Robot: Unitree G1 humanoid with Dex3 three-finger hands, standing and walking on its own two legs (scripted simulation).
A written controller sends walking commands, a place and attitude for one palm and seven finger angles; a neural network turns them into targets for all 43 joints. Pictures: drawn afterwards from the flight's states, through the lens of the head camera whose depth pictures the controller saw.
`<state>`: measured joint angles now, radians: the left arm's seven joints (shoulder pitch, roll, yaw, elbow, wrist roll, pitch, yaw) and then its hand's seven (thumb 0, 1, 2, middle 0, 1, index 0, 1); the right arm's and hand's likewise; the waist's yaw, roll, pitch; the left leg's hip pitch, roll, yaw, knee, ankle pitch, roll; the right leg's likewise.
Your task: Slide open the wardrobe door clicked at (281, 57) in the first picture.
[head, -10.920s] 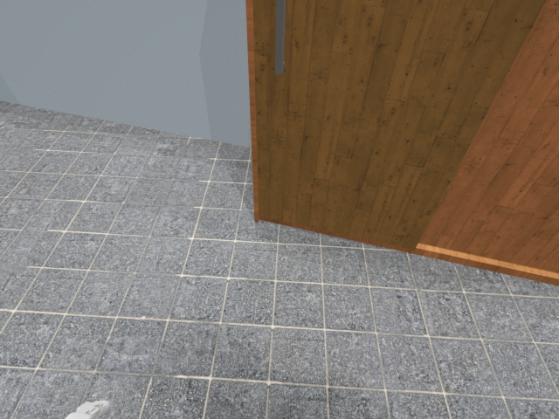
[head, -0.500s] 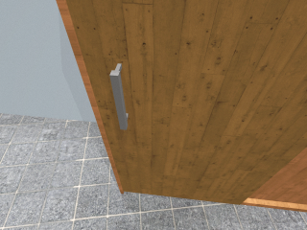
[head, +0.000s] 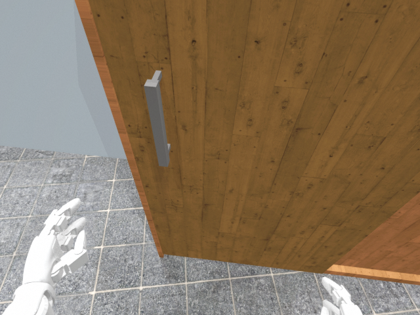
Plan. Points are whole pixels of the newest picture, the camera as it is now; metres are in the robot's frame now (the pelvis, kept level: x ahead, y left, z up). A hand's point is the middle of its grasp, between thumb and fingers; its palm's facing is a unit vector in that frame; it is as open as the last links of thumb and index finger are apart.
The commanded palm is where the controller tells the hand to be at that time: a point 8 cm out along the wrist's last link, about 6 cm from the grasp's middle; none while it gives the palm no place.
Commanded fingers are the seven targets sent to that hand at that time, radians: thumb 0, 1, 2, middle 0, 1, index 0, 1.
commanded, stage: raise the hand with hooked fingers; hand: left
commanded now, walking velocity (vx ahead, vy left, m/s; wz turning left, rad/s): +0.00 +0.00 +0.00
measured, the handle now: (161, 123) +0.45 +0.13 +0.13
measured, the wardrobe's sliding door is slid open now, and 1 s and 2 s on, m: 0.00 0.00 0.00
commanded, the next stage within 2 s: move the hooked fingers beside the handle in 1.88 s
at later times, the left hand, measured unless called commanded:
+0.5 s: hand (70, 264) +0.20 +0.25 +0.02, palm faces -0.06 -0.99 -0.10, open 10.4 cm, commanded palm +0.16 +0.31 +0.04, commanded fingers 0.00 0.04 0.53 -0.26 -0.86 -0.26 -0.86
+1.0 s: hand (43, 217) +0.24 +0.28 +0.10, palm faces +0.04 -0.99 -0.09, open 13.3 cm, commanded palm +0.21 +0.33 +0.11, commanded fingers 0.00 -0.50 0.30 -0.30 -1.20 -0.30 -1.20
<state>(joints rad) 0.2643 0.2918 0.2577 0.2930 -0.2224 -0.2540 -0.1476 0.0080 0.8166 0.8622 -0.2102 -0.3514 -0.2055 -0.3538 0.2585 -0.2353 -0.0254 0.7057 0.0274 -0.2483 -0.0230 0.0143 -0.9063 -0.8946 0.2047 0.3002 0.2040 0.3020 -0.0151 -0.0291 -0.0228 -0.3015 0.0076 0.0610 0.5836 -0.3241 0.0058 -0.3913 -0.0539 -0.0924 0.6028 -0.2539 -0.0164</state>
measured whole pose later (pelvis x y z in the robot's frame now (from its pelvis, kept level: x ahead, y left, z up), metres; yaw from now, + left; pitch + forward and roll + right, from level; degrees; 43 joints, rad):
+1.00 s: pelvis +0.01 +0.01 -0.02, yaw +1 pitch +2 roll -2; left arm 0.17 0.44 0.40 0.02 -0.38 -0.07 -0.43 -0.01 -0.32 0.38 -0.29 -1.08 -0.29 -1.08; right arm 0.25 -0.26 0.04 0.61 0.07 -0.32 -0.10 0.02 -0.90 -0.89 0.21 0.30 0.21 0.30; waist 0.03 0.02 -0.04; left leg -0.38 0.03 0.01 0.78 -0.44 0.01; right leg -0.41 -0.03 -0.13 0.70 -0.33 0.00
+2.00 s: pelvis -0.01 +0.00 +0.00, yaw +1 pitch -3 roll -1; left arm -0.08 0.47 0.42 0.19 -0.34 0.13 -0.44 -0.02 -0.50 0.30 -0.30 -1.20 -0.30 -1.20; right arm 0.22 -0.27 0.06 0.63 0.09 -0.22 -0.11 0.02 -0.90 -0.89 0.21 0.30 0.21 0.30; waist 0.04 0.04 0.00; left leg -0.21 0.03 0.03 0.58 -0.32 -0.01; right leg -0.26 -0.02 -0.11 0.54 -0.23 -0.02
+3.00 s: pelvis +0.01 +0.00 +0.00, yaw +0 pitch +0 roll +0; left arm -0.27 0.38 0.30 0.29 -0.26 0.13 -0.30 -0.02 -0.50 0.30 -0.30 -1.20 -0.30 -1.20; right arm 0.23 -0.24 0.05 0.65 0.08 -0.16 -0.11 0.02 -0.90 -0.89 0.21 0.30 0.21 0.30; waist 0.02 0.02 -0.03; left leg -0.22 0.03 0.04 0.56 -0.33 0.00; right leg -0.29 -0.02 -0.10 0.53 -0.24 -0.02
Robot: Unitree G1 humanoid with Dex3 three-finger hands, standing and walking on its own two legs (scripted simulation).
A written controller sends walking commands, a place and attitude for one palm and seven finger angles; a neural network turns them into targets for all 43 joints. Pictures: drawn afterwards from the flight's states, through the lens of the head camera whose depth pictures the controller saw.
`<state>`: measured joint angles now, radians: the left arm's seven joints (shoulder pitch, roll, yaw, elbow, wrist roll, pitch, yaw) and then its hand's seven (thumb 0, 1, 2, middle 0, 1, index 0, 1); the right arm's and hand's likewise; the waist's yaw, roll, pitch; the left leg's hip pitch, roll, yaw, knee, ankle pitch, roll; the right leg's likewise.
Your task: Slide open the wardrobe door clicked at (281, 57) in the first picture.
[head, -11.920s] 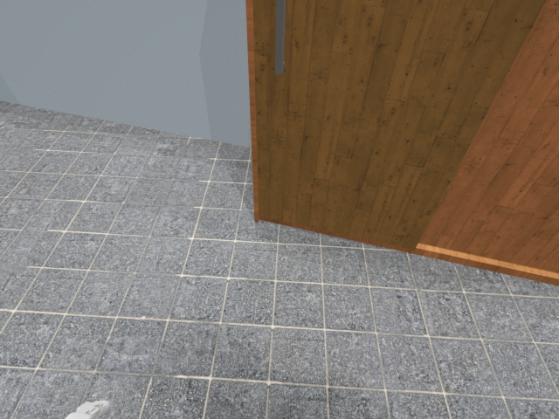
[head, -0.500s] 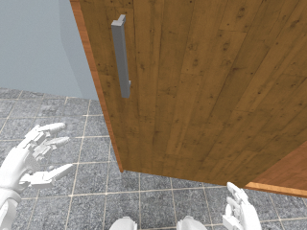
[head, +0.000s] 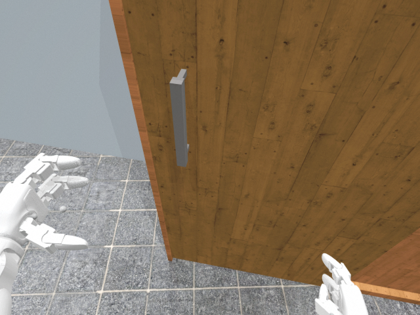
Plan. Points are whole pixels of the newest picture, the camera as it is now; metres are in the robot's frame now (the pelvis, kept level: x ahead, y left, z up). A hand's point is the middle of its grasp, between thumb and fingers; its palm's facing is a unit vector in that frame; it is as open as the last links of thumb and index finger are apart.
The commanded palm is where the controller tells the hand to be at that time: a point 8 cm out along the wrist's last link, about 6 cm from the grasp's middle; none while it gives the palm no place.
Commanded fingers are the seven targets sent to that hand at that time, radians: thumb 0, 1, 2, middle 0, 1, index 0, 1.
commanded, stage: raise the hand with hooked fingers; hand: left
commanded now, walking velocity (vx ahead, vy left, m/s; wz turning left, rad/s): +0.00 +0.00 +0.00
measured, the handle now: (182, 122) +0.45 +0.10 +0.14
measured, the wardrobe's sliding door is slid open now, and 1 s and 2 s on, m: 0.00 0.00 0.00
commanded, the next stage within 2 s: move the hooked fingers beside the handle in 0.88 s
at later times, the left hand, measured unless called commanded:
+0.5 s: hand (59, 167) +0.28 +0.27 +0.17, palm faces +0.00 -1.00 -0.06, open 14.0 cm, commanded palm +0.24 +0.31 +0.17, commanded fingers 0.00 -0.50 0.30 -0.30 -1.20 -0.30 -1.20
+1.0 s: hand (61, 181) +0.26 +0.26 +0.17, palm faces +0.03 -1.00 -0.05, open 14.0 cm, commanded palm +0.23 +0.30 +0.17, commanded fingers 0.00 -0.50 0.30 -0.30 -1.20 -0.30 -1.20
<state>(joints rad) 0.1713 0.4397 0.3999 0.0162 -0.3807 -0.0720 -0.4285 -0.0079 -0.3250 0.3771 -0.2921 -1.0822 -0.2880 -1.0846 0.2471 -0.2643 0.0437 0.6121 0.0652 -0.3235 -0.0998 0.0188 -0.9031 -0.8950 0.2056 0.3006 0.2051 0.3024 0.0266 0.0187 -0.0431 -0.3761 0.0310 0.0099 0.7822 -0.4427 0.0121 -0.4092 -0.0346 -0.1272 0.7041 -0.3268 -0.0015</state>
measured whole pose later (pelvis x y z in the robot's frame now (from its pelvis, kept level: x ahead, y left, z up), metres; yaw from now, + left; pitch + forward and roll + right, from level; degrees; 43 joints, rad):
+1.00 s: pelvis -0.02 -0.02 +0.02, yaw -1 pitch -3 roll -1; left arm -0.08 0.47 0.42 0.19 -0.34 0.13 -0.44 -0.02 -0.50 0.30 -0.30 -1.20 -0.30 -1.20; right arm 0.22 -0.27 0.06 0.63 0.09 -0.22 -0.11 0.02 -0.90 -0.89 0.21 0.30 0.21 0.30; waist 0.04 0.04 0.00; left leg -0.21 0.03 0.03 0.58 -0.32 -0.01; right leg -0.26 -0.02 -0.11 0.54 -0.23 -0.02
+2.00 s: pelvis +0.00 -0.01 +0.02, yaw -1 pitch +0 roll +0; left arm -0.27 0.38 0.30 0.29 -0.26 0.13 -0.30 -0.02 -0.50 0.30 -0.30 -1.20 -0.30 -1.20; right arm 0.23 -0.24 0.05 0.65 0.08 -0.16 -0.11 0.02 -0.90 -0.89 0.21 0.30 0.21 0.30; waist 0.02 0.02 -0.03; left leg -0.22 0.03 0.04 0.56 -0.33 0.00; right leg -0.29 -0.02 -0.10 0.53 -0.24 -0.02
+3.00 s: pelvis -0.01 -0.01 +0.02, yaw -2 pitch +2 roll -1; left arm -0.47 0.36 0.25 0.56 -0.22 0.04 -0.25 -0.02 -0.50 0.30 -0.30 -1.20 -0.30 -1.20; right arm 0.28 -0.26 0.03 0.68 0.08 -0.12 -0.09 0.02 -0.90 -0.89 0.21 0.30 0.20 0.30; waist -0.02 0.02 -0.04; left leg -0.30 0.03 0.04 0.60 -0.34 0.00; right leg -0.36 -0.02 -0.09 0.56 -0.23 -0.02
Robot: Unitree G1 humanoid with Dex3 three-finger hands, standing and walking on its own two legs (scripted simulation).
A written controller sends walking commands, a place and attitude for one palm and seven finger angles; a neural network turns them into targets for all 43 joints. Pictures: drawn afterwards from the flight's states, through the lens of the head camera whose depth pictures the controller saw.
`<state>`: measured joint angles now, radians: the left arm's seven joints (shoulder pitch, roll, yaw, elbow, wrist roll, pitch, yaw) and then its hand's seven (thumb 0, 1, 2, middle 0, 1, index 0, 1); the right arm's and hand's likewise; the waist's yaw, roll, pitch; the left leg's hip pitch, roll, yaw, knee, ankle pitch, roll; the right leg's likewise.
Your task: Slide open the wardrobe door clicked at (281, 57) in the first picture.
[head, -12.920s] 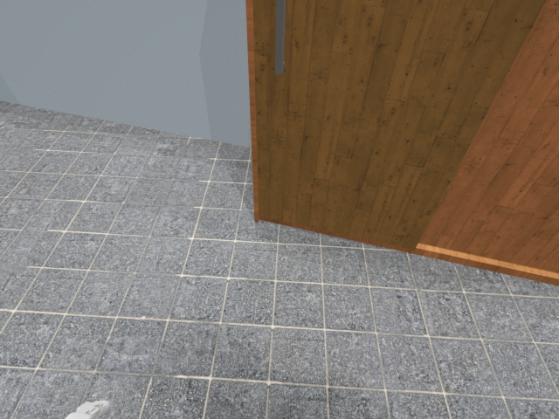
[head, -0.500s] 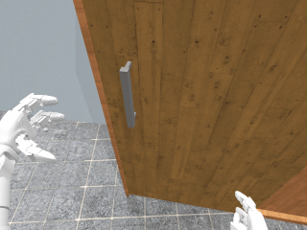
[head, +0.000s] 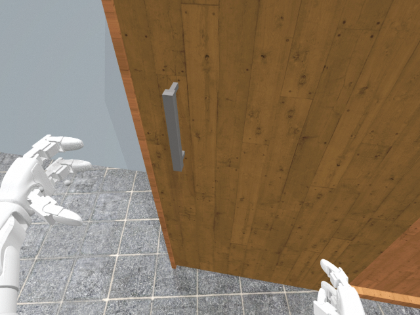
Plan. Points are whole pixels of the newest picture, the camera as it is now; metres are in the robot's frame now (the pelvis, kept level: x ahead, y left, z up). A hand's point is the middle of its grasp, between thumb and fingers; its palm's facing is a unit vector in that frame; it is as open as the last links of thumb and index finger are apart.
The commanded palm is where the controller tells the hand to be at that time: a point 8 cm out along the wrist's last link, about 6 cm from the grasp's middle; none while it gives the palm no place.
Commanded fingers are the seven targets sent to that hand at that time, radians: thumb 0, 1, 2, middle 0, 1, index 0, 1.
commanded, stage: move the hooked fingers beside the handle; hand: left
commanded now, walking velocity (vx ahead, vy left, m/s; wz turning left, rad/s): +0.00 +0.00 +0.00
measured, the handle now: (176, 129) +0.46 +0.13 +0.12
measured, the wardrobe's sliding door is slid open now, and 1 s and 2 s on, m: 0.00 0.00 0.00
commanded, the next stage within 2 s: none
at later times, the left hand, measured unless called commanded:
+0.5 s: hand (93, 163) +0.33 +0.26 +0.14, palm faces +0.01 -1.00 -0.01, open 14.0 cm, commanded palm +0.30 +0.30 +0.14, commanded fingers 0.00 -0.50 0.30 -0.30 -1.20 -0.30 -1.20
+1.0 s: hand (116, 153) +0.36 +0.22 +0.14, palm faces +0.01 -1.00 -0.01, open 14.0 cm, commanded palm +0.33 +0.27 +0.14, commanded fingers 0.00 -0.50 0.30 -0.30 -1.20 -0.30 -1.20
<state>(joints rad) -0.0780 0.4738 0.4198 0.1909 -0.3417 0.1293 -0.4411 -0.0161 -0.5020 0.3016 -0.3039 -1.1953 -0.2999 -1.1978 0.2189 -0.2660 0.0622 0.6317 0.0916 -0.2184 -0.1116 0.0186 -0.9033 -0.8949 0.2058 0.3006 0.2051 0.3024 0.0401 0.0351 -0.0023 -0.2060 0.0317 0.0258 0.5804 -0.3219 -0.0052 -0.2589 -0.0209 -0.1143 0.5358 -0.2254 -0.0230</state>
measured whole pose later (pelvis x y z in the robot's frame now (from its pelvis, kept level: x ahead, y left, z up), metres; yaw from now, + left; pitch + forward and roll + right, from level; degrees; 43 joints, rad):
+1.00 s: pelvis +0.02 +0.00 +0.00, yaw -1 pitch +0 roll +0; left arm -0.27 0.38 0.30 0.29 -0.26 0.13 -0.30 -0.02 -0.50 0.30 -0.30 -1.20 -0.30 -1.20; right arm 0.23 -0.24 0.05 0.65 0.08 -0.16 -0.11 0.02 -0.90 -0.89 0.21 0.30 0.21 0.30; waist 0.02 0.02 -0.03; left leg -0.22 0.03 0.04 0.56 -0.33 0.00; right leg -0.29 -0.02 -0.10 0.53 -0.24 -0.02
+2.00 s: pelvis +0.01 +0.01 +0.00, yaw -1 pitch +2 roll -1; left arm -0.47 0.36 0.25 0.56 -0.22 0.04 -0.25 -0.02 -0.50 0.30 -0.30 -1.20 -0.30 -1.20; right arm 0.28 -0.26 0.03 0.68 0.08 -0.12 -0.09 0.02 -0.90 -0.89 0.21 0.30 0.20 0.30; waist -0.02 0.02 -0.04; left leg -0.30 0.03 0.04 0.60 -0.34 0.00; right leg -0.36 -0.02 -0.09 0.56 -0.23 -0.02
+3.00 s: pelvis +0.01 +0.00 +0.00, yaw -1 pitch +2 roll -1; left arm -0.43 0.29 0.17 0.47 -0.21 0.01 -0.20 -0.02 -0.50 0.30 -0.30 -1.20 -0.30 -1.20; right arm 0.25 -0.24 0.03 0.67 0.08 -0.13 -0.09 0.02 -0.91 -0.89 0.20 0.30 0.20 0.30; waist 0.00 0.02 -0.04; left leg -0.29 0.03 0.03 0.59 -0.34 0.00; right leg -0.34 -0.02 -0.10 0.55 -0.24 -0.02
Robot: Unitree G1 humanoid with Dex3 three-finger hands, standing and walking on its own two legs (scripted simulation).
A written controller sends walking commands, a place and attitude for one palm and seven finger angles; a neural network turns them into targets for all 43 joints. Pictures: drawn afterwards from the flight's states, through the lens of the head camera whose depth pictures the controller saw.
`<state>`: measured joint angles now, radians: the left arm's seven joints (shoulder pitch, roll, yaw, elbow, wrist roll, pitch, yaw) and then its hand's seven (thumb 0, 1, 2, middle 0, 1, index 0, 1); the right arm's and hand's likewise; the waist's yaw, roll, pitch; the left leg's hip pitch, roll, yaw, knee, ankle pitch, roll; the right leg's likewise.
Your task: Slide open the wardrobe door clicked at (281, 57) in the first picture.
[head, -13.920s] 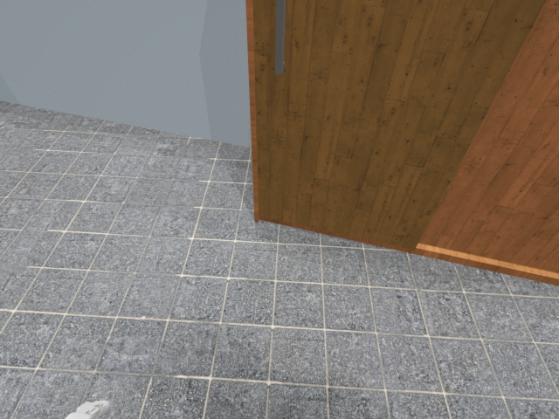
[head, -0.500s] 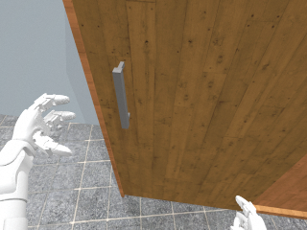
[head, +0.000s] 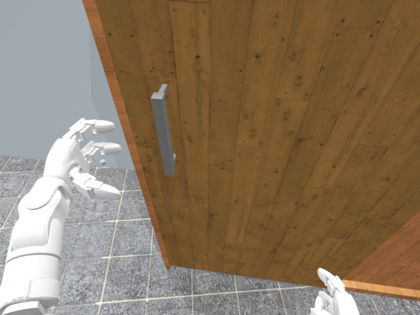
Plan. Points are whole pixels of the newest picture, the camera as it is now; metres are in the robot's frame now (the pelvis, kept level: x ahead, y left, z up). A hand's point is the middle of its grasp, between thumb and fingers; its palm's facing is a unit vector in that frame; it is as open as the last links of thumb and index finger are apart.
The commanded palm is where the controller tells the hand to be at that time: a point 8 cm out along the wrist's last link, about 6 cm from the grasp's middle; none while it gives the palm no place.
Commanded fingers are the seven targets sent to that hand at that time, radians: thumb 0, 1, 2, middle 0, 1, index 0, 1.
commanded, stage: move the hooked fingers beside the handle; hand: left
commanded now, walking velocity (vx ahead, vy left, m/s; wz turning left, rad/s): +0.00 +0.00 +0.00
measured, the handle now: (167, 133) +0.44 +0.13 +0.12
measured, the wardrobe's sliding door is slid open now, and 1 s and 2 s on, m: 0.00 0.00 0.00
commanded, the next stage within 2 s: feel for the door with the fingertips in 1.72 s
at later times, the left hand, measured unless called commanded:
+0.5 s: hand (124, 148) +0.37 +0.20 +0.14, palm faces -0.01 -1.00 -0.02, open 14.0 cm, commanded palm +0.35 +0.24 +0.13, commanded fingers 0.00 -0.50 0.30 -0.30 -1.20 -0.30 -1.20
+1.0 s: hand (124, 150) +0.38 +0.20 +0.13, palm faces +0.00 -1.00 +0.00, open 14.0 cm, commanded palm +0.35 +0.25 +0.13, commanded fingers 0.00 -0.50 0.30 -0.30 -1.20 -0.30 -1.20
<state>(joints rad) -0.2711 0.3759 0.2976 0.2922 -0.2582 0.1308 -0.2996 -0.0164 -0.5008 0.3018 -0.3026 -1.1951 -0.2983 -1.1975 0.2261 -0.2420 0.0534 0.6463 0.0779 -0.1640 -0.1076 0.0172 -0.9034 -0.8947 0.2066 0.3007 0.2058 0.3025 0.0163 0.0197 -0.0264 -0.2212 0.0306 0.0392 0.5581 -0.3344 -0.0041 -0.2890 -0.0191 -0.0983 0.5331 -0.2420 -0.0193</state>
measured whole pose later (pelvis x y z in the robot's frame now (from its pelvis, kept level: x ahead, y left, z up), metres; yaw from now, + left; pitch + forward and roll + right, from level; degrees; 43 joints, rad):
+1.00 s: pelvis -0.01 +0.00 +0.00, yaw +0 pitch +2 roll -1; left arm -0.47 0.36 0.25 0.56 -0.22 0.04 -0.25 -0.02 -0.50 0.30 -0.30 -1.20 -0.30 -1.20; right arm 0.28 -0.26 0.03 0.68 0.08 -0.12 -0.09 0.02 -0.90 -0.89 0.21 0.30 0.20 0.30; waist -0.02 0.02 -0.04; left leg -0.30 0.03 0.04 0.60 -0.34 0.00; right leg -0.36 -0.02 -0.09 0.56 -0.23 -0.02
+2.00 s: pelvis -0.01 +0.00 +0.00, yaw +0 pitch +2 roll -1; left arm -0.43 0.29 0.17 0.47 -0.21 0.01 -0.20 -0.02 -0.50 0.30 -0.30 -1.20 -0.30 -1.20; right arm 0.25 -0.24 0.03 0.67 0.08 -0.13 -0.09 0.02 -0.91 -0.89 0.20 0.30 0.20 0.30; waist 0.00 0.02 -0.04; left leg -0.29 0.03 0.03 0.59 -0.34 0.00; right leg -0.34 -0.02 -0.10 0.55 -0.24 -0.02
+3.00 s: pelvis -0.02 +0.00 +0.00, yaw -1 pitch +3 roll +0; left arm -0.58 0.28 0.17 0.67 -0.18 -0.05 -0.14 -0.02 -0.50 0.30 -0.32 -1.21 -0.33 -1.22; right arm 0.29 -0.24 0.02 0.71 0.07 -0.13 -0.07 0.02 -0.91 -0.89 0.20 0.30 0.20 0.30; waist -0.04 0.02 -0.04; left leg -0.33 0.03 0.05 0.60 -0.32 0.00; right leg -0.40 -0.02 -0.08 0.56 -0.22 -0.02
